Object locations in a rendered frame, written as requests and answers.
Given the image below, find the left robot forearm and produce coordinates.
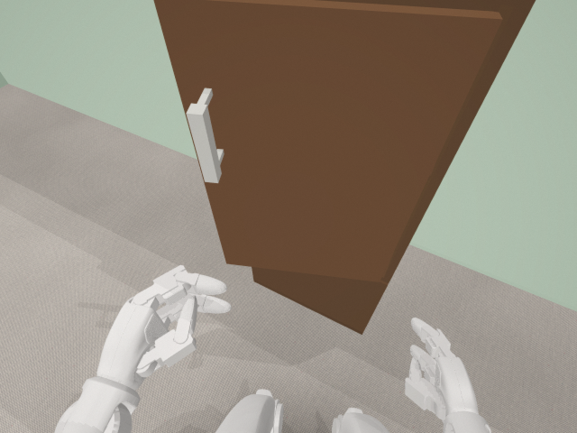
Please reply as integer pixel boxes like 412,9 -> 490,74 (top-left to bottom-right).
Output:
54,377 -> 140,433

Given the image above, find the robot right thigh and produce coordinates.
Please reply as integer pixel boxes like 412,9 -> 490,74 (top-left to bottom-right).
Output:
332,412 -> 389,433

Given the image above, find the cupboard door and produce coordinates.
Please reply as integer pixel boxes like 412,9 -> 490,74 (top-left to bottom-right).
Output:
153,0 -> 503,282

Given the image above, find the left robot hand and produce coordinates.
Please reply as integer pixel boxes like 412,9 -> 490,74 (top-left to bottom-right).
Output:
96,265 -> 232,390

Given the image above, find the robot left shin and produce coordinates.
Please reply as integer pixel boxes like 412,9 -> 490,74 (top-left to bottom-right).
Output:
256,390 -> 273,398

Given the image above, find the right robot hand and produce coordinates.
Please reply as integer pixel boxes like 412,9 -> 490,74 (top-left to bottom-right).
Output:
405,318 -> 479,424

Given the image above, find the handle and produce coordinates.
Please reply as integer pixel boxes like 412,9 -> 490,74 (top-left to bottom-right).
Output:
186,88 -> 224,183

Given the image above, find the right robot forearm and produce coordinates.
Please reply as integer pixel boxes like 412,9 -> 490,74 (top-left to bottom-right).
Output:
443,411 -> 491,433

